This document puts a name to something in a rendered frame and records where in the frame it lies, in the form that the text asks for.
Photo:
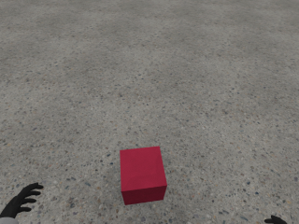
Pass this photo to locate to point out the robot left hand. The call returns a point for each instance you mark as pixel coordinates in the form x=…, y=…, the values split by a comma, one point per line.
x=14, y=206

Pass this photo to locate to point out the robot right hand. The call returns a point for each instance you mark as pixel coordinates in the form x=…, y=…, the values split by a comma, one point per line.
x=274, y=220

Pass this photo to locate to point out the carton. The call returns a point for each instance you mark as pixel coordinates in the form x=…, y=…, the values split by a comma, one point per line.
x=142, y=175

